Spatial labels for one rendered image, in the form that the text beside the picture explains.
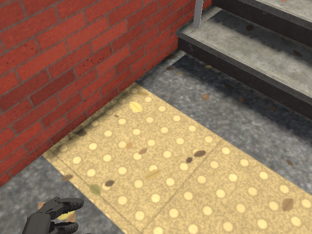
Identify robot left hand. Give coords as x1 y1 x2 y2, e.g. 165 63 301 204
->
21 196 92 234

